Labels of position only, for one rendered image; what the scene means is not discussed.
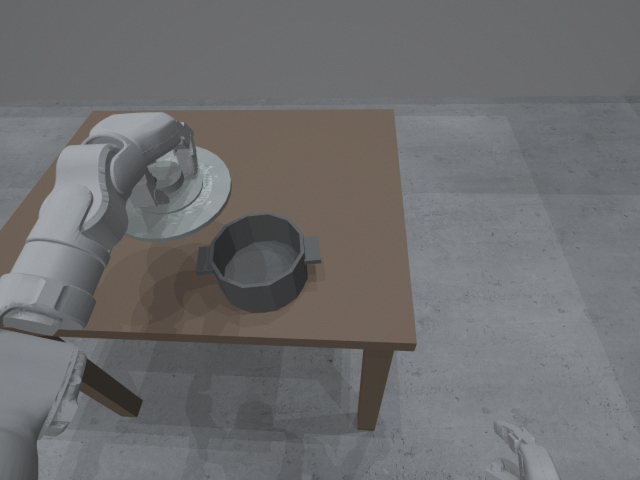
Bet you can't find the lid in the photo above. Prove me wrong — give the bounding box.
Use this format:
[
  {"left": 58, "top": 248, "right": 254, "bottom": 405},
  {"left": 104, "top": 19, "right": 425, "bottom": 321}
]
[{"left": 125, "top": 146, "right": 232, "bottom": 242}]

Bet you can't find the robot right hand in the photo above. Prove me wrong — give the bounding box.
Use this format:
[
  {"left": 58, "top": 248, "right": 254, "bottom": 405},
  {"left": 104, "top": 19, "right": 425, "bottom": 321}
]
[{"left": 485, "top": 420, "right": 561, "bottom": 480}]

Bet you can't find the pot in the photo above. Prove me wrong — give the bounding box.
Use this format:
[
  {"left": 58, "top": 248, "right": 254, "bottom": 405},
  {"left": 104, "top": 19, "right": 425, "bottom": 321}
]
[{"left": 196, "top": 212, "right": 321, "bottom": 312}]

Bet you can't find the left robot forearm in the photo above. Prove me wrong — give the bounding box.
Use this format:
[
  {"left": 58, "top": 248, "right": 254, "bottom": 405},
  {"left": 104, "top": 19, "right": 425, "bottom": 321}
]
[{"left": 0, "top": 131, "right": 146, "bottom": 336}]

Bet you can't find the left robot upper arm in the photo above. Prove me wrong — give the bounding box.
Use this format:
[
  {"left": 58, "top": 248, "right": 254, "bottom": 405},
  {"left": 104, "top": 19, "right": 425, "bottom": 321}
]
[{"left": 0, "top": 329, "right": 87, "bottom": 480}]

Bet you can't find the table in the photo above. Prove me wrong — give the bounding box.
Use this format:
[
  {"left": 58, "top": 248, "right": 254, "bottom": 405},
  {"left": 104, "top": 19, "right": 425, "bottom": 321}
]
[{"left": 0, "top": 109, "right": 417, "bottom": 431}]

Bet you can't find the robot left hand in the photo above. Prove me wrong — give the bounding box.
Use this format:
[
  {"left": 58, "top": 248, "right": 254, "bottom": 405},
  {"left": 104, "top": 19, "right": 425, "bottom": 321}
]
[{"left": 89, "top": 112, "right": 198, "bottom": 208}]

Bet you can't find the knob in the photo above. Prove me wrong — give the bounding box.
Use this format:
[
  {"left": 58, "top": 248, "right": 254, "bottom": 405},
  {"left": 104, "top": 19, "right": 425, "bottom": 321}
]
[{"left": 147, "top": 160, "right": 184, "bottom": 195}]

